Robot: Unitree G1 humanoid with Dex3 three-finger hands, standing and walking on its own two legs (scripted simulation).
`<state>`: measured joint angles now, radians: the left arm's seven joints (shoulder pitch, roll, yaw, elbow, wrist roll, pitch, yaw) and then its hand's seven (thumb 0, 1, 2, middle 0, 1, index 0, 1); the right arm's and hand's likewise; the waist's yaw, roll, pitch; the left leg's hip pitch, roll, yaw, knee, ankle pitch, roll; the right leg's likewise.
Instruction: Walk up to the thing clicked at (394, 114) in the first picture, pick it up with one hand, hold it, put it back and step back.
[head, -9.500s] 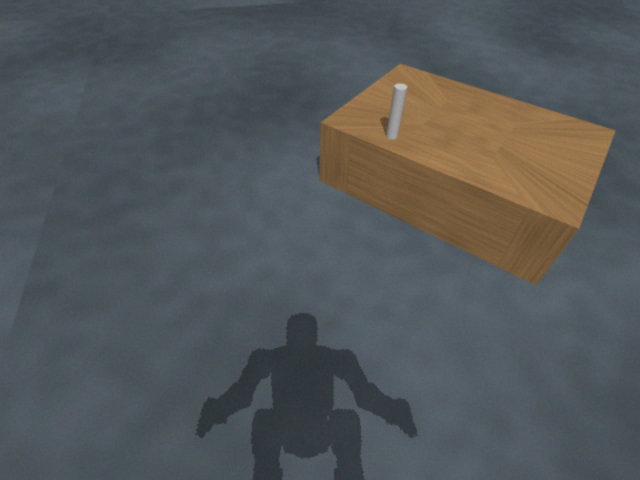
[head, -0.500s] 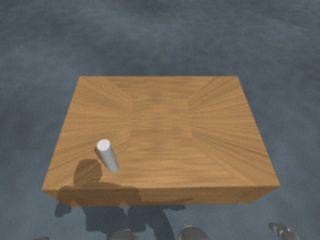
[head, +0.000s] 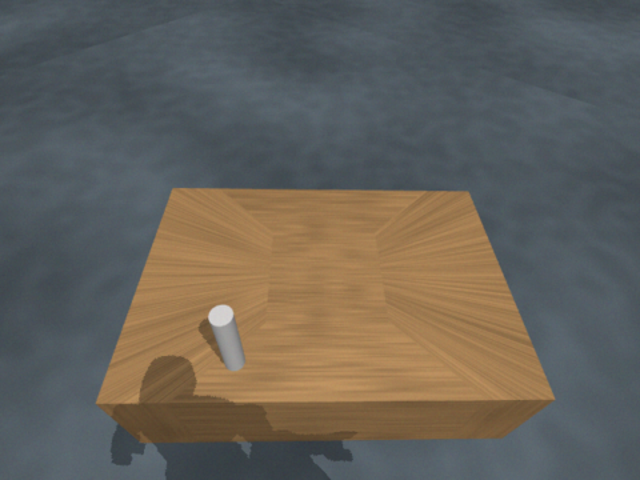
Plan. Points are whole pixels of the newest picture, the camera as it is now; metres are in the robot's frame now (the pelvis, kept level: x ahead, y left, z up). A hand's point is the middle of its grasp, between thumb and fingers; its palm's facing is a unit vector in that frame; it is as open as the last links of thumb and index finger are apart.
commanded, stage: walk up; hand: left
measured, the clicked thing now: (228, 340) +0.46 +0.20 -0.33
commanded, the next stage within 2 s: stand in 0.62 s
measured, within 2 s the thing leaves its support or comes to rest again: neither
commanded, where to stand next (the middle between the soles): +0.05 -0.01 m, yaw +1 degrees
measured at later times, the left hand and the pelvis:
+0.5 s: hand out of the picture +0.09 +0.24 -0.15, palm faces +0.01 -0.94 -0.33, open 7.4 cm; pelvis +0.01 -0.01 +0.01, yaw +0 degrees
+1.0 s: hand out of the picture +0.10 +0.25 -0.15, palm faces +0.00 -0.94 -0.34, open 7.4 cm; pelvis +0.03 -0.01 +0.01, yaw +1 degrees
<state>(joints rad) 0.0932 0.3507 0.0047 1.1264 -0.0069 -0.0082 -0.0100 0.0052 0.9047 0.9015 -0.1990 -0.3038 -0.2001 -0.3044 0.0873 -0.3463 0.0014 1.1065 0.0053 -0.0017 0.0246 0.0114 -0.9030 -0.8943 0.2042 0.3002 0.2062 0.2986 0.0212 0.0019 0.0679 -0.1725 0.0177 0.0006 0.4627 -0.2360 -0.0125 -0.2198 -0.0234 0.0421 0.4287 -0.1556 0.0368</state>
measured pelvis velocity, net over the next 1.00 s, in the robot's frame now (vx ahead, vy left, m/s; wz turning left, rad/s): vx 0.03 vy -0.01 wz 0.02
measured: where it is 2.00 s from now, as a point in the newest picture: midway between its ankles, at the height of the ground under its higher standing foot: outside the picture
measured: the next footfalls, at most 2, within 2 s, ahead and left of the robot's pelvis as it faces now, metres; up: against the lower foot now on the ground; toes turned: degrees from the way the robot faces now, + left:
none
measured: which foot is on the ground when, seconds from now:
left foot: down 0.00-1.00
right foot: down 0.00-1.00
